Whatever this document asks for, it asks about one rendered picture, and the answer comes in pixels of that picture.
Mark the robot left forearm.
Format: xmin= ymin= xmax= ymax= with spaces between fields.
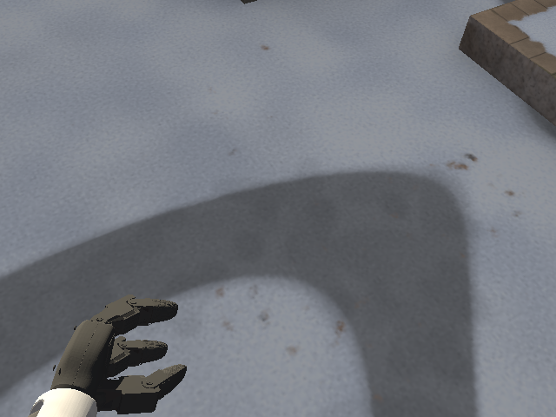
xmin=28 ymin=388 xmax=97 ymax=417

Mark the left robot hand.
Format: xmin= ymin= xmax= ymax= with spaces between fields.
xmin=50 ymin=295 xmax=187 ymax=414

